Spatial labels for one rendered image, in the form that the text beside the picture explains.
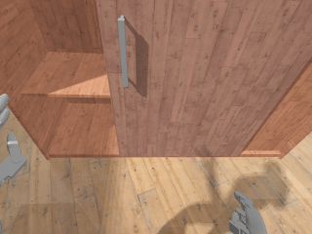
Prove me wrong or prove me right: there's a wardrobe door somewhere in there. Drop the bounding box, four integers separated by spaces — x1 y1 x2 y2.
242 57 312 151
96 0 312 157

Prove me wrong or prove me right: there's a robot left hand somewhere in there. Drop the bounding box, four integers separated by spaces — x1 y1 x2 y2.
0 94 27 188

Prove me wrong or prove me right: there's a handle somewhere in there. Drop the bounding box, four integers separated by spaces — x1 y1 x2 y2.
117 15 129 87

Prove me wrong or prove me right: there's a robot right hand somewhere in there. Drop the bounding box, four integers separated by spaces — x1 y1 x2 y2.
229 191 267 234

